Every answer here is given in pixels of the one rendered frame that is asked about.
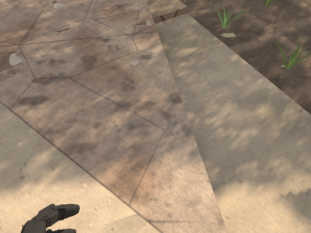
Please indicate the left robot hand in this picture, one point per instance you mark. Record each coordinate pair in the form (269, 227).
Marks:
(50, 215)

